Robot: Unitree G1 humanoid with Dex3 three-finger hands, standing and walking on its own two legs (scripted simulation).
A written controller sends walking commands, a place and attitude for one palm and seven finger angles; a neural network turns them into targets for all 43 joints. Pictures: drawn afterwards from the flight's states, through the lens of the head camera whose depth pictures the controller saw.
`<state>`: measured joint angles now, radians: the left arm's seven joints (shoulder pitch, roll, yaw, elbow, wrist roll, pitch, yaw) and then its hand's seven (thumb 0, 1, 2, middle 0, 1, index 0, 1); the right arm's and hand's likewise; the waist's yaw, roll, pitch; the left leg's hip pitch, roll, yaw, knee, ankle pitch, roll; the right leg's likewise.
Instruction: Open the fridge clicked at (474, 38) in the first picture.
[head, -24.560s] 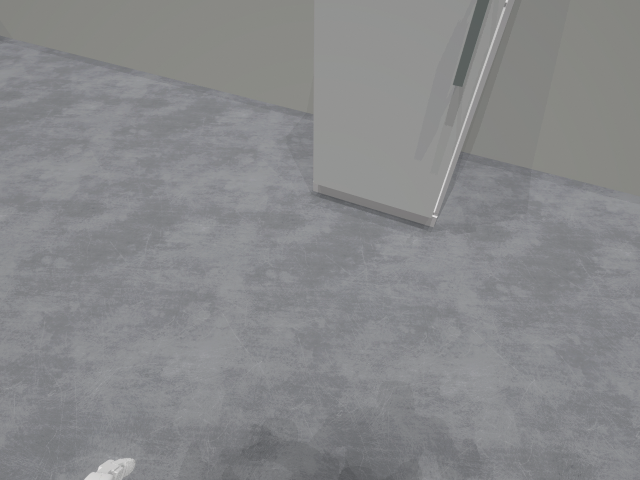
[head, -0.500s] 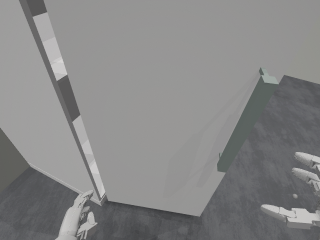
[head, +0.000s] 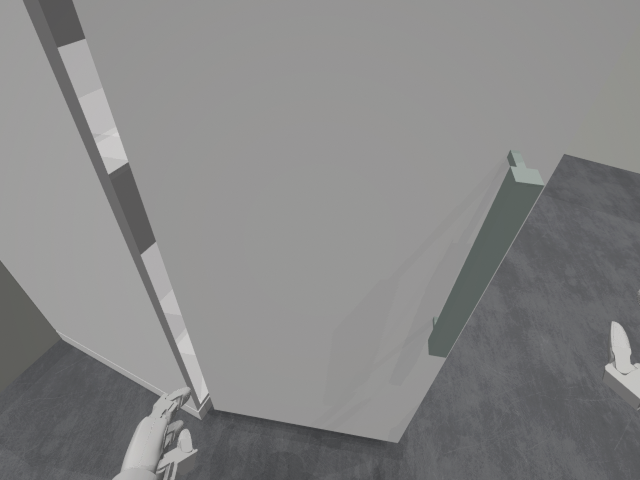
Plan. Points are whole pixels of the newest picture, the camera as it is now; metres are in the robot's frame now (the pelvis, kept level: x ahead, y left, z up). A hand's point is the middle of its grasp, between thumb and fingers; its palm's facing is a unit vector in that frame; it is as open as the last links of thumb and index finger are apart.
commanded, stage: draw the hand back to the body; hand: right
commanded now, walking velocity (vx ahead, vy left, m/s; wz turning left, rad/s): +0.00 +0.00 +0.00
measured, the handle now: (469, 269) +0.37 -0.21 +0.09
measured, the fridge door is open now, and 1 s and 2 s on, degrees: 73 73 73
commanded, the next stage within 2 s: step back with the hand held close in 0.32 s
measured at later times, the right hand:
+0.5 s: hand (619, 374) +0.18 -0.27 +0.16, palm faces +0.48 +0.80 -0.37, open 7.4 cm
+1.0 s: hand out of the picture +0.13 -0.29 +0.15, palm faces +0.41 +0.78 -0.47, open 7.4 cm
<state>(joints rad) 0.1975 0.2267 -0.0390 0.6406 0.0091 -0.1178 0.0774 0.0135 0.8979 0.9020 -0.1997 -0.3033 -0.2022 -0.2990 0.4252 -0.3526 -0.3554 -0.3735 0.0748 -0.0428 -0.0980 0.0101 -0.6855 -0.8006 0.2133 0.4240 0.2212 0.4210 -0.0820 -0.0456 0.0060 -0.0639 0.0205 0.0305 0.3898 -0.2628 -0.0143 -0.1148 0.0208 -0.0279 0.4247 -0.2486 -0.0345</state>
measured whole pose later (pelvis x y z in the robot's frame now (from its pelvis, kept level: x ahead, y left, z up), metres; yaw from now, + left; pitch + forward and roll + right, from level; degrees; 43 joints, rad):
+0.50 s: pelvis -0.01 +0.01 +0.00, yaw -1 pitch -4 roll +1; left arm 0.20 0.23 -0.03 0.64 0.01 -0.09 0.08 0.01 0.90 0.90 -0.20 -0.30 -0.20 -0.30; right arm 0.42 -0.34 -0.36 -0.36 0.07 -0.06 -0.09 0.02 -0.89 -0.90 0.21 0.30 0.21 0.30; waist -0.07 -0.05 0.01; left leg -0.06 0.00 0.04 0.36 -0.23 -0.01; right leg -0.13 0.01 -0.01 0.42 -0.23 -0.03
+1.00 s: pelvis -0.07 -0.02 -0.01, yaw +0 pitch +0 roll +2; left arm 0.21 0.23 0.00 0.54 -0.01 -0.03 0.09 0.01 0.90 0.90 -0.20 -0.30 -0.20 -0.30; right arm 0.53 -0.41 -0.43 -0.47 0.03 -0.19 -0.12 0.02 -0.89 -0.90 0.21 0.30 0.22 0.30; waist -0.01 -0.01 0.02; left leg -0.30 0.02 0.02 0.47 -0.18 -0.04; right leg -0.36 0.02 -0.03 0.52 -0.17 -0.07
